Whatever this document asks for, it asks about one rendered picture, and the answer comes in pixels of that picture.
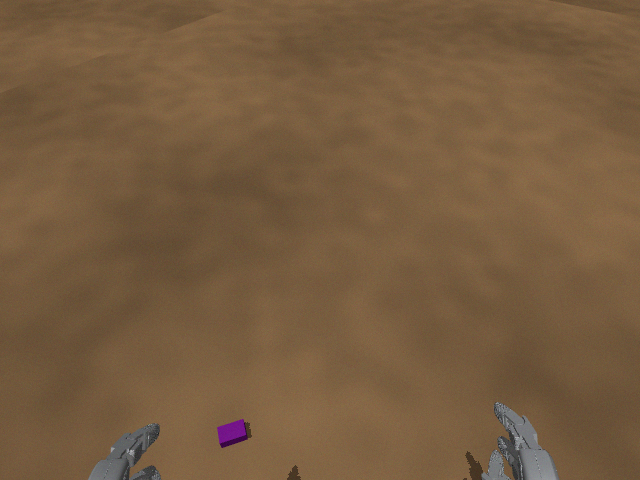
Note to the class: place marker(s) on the small box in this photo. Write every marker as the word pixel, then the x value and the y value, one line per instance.
pixel 232 433

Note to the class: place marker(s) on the left robot hand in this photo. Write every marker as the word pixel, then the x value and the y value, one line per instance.
pixel 125 453

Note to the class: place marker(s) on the right robot hand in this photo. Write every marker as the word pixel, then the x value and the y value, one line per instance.
pixel 524 455

